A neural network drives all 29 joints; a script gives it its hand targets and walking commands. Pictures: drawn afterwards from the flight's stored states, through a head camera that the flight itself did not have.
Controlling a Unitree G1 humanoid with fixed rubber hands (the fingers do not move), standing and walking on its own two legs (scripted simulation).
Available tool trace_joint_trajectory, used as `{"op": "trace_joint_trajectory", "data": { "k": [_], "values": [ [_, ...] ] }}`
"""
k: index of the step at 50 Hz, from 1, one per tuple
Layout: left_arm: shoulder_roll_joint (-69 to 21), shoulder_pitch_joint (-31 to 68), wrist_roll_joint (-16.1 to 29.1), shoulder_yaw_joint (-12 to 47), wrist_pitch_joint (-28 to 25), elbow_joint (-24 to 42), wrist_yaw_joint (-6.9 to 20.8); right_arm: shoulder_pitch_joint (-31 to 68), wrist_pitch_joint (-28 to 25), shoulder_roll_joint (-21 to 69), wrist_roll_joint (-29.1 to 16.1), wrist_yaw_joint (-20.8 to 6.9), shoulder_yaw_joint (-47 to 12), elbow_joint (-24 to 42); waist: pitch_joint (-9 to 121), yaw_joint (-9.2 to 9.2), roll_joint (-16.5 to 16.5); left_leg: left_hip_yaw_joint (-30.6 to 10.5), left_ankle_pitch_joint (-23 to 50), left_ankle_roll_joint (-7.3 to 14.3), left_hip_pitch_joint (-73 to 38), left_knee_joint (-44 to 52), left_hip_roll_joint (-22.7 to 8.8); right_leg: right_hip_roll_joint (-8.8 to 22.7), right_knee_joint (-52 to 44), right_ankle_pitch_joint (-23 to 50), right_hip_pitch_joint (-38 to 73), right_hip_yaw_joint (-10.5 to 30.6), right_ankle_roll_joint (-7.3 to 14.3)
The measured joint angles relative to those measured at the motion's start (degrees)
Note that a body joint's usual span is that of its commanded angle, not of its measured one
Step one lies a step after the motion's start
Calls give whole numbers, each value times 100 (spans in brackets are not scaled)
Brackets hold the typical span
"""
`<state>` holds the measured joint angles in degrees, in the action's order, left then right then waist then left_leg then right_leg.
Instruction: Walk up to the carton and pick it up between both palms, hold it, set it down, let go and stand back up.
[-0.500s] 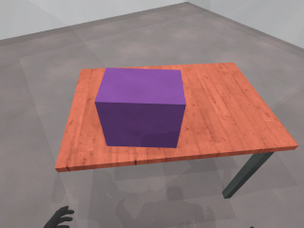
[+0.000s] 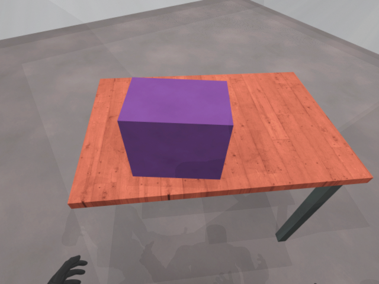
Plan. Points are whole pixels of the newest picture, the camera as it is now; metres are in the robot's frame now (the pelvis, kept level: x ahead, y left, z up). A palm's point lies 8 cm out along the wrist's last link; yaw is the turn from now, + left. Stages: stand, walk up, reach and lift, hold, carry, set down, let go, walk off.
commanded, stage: walk up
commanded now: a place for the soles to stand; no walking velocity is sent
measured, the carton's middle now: (178, 130) +0.50 +0.06 +0.02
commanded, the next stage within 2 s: none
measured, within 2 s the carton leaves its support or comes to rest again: neither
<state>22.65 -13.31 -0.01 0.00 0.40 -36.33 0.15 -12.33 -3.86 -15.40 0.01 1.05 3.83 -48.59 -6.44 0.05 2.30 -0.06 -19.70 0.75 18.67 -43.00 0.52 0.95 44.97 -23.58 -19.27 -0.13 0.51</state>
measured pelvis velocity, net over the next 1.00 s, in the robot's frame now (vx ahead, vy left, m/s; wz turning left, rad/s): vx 0.01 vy -0.01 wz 0.01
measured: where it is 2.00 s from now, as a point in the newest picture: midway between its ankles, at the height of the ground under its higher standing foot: outside the picture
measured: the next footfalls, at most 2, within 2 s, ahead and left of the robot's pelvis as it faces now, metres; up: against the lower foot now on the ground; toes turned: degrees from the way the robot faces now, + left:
none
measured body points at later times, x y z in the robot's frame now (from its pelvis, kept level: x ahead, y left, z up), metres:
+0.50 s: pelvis +0.01 +0.00 +0.00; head +0.02 +0.01 +0.44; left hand +0.14 +0.29 -0.10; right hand +0.11 -0.28 -0.11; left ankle +0.04 +0.12 -0.71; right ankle +0.04 -0.12 -0.71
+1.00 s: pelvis +0.01 -0.01 +0.00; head +0.03 +0.01 +0.44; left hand +0.15 +0.28 -0.10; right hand +0.11 -0.29 -0.12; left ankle +0.04 +0.12 -0.71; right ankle +0.04 -0.12 -0.71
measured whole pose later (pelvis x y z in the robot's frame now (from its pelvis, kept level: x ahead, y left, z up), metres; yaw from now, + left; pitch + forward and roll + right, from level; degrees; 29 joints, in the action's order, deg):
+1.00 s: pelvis +0.01 -0.01 +0.00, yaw +0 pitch -4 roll +1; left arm 22.2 -12.6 0.0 0.0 -1.2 -36.6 0.2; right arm -12.5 -4.0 -15.9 0.0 0.7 3.0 -49.0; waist -6.5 0.1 2.5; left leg -0.1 -21.4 0.4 19.8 -45.0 0.7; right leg 1.3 46.7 -22.7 -20.3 -0.3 0.5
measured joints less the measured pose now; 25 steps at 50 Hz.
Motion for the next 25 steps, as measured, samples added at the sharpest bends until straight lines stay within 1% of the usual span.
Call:
{"op": "trace_joint_trajectory", "data": {
  "k": [3, 5, 6, 9, 12, 14, 16, 17, 18, 22, 24, 25],
  "values": [
    [-6, -120, 0, 0, -93, 0, 0, 1, 104, -7, 0, -16, -12, -1, 0, 1, -4, 1, -178, -11, 27, -122, 11, 8, 4, 252, 1, 0, 63],
    [-51, -200, 0, 0, -126, -1, 0, 0, 128, -26, 0, -29, 1, 1, 1, 1, -39, 0, -436, -11, 57, -218, 12, 13, 11, 251, 0, -5, 64],
    [-63, -232, 0, 0, -136, -1, 0, 0, 126, -26, 0, -35, 3, 2, 1, 1, -41, 0, -449, -11, 60, -219, 13, 16, 11, 233, 0, -8, 58],
    [-102, -237, 0, 0, -65, -12, 0, -2, 51, -26, 0, -44, 5, -8, 1, 0, -41, 0, -15, 1, 41, -136, 12, 21, 31, 207, 6, -8, -32],
    [-89, -123, 0, -1, 49, -16, 0, -2, -66, -26, 0, -39, -31, -9, -8, 0, -13, -1, -97, 7, 47, -138, 12, 21, 112, -143, -24, -8, -34],
    [-57, -47, 0, -1, 56, -14, 0, -2, -80, -29, 0, -26, -20, -10, -9, 0, -2, -1, -116, 7, 45, -138, 12, 20, 133, -185, -31, -8, -34],
    [-35, -8, 0, -1, -11, -12, 0, -2, -67, -31, 0, -7, -5, -11, -9, 1, -3, 0, -117, -6, 39, -139, 10, 19, 114, -54, -29, -7, -30],
    [-21, -2, 0, -1, -63, -12, 0, -2, -54, -31, 0, -3, -13, -11, -9, 1, -1, 0, -117, -31, 44, -146, 11, 21, 66, 184, -26, -7, -22],
    [-14, -6, 0, 0, -106, -13, 0, -2, -19, -31, 0, -3, -29, -13, -6, 1, -3, -1, -119, -46, 44, -151, 11, 22, 61, 273, -26, -8, -17],
    [-30, -49, 0, 0, -197, -16, 0, -2, 90, -33, 0, -10, -48, -11, 4, 1, -4, -1, -596, -41, 84, -275, 22, 36, 61, 189, -27, -12, -1],
    [-32, -46, 0, 0, -156, -18, 0, -4, 75, -34, 0, -27, -36, -14, 4, 0, -5, -2, -452, -30, 85, -254, 23, 38, 66, 185, -26, -13, -12],
    [-35, -28, 0, 0, -116, -18, 0, -9, 38, -38, 0, -29, -27, -15, 1, -1, -9, -3, -124, -7, 76, -195, 20, 34, 101, 172, -36, -14, -23]
  ]
}}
